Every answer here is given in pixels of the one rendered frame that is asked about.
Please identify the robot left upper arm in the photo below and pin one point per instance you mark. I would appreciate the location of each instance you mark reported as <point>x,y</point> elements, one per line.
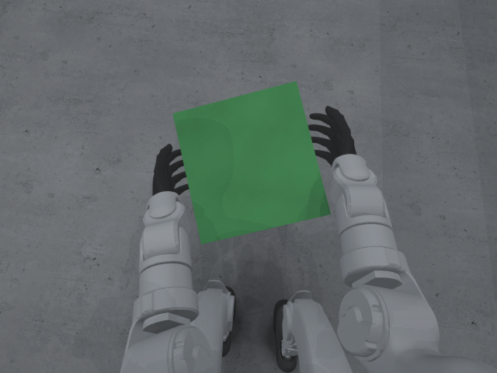
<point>182,349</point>

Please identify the robot right upper arm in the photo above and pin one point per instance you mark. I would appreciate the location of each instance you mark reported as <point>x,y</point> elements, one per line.
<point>391,331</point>

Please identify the robot right forearm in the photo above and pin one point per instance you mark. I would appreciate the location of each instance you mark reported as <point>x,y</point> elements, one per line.
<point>369,251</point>

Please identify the robot left forearm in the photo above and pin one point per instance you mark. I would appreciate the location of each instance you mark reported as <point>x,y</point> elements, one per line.
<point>166,296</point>

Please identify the carton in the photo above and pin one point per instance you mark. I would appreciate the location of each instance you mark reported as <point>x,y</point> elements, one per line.
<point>250,163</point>

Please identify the robot left foot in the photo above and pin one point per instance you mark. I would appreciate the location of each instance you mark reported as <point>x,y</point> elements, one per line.
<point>226,344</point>

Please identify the robot right hand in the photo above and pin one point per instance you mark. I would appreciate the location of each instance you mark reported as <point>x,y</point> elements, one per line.
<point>341,141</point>

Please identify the robot left hand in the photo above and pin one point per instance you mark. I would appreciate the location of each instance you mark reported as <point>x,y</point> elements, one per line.
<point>163,180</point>

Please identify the robot right shin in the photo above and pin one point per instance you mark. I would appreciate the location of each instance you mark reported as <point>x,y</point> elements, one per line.
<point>287,349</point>

